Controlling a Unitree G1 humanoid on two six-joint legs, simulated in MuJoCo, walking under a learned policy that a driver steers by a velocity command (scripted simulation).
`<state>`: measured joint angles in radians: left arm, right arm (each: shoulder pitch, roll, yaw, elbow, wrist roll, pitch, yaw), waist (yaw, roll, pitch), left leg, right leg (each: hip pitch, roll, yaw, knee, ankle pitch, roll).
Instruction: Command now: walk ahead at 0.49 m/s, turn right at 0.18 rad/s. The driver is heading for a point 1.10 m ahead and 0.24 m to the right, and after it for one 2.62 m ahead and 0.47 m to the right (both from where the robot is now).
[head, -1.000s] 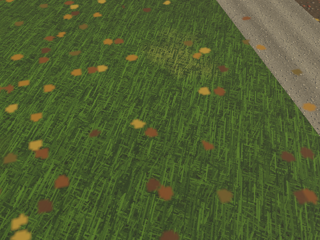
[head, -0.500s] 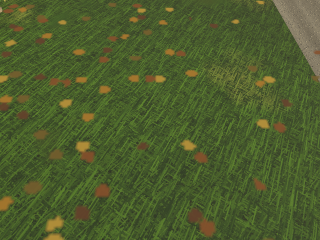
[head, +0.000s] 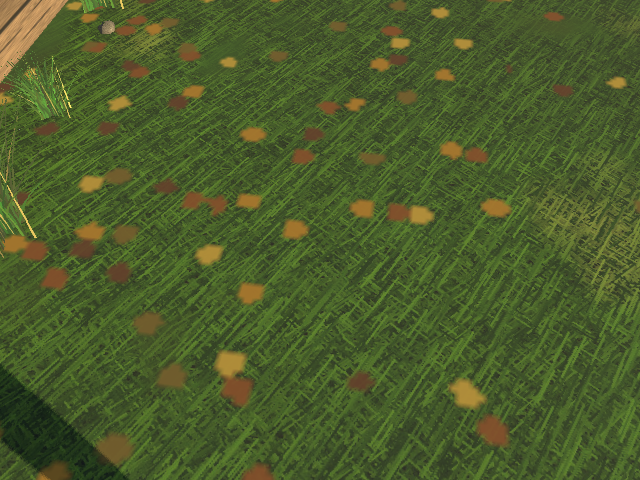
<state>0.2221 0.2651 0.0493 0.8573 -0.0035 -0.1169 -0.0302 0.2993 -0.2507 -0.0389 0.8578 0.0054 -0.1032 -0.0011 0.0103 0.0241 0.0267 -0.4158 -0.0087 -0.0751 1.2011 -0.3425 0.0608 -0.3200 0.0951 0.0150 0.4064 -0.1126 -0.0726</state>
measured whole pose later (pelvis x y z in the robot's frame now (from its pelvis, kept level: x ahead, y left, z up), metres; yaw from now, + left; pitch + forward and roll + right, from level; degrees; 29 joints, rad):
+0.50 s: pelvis +0.27 +0.04 +0.01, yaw -16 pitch +2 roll +1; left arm 0.29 0.31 0.06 0.77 -0.03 -0.05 0.00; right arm 0.24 -0.25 -0.05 0.78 -0.01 -0.11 0.00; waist -0.02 -0.05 -0.01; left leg -0.21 -0.02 0.06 0.36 -0.18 0.03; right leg -0.57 -0.04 0.06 1.15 -0.29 -0.02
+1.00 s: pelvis +0.49 -0.12 +0.00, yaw -30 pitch +2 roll +0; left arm 0.22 0.26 0.05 0.68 0.00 -0.06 -0.04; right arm 0.26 -0.30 -0.04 0.81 0.03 -0.09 0.00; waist -0.01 0.03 0.04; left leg -0.52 0.12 -0.02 1.21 -0.32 0.01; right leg -0.31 0.07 -0.06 0.46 -0.19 -0.09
